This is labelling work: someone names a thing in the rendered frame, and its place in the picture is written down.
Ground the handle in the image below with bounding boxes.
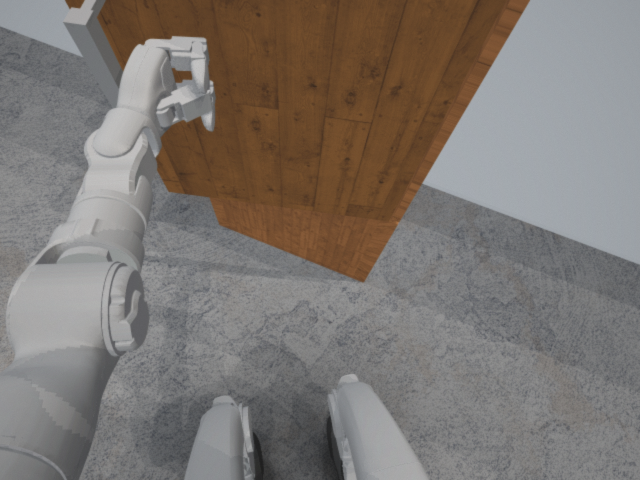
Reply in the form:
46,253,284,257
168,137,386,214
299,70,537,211
63,0,123,108

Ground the cupboard door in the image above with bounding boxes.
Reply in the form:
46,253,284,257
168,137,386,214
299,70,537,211
65,0,506,221

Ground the right robot thigh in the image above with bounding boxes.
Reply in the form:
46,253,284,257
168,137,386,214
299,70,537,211
327,381,430,480

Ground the left robot upper arm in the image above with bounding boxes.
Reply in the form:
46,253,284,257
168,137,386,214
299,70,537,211
0,261,150,480

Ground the right robot shin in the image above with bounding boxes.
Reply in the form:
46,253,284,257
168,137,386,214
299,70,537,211
336,374,373,480

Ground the left robot hand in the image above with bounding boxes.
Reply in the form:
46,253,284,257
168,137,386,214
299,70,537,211
116,36,216,138

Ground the left robot forearm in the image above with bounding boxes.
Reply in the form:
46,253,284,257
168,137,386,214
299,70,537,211
6,108,162,353

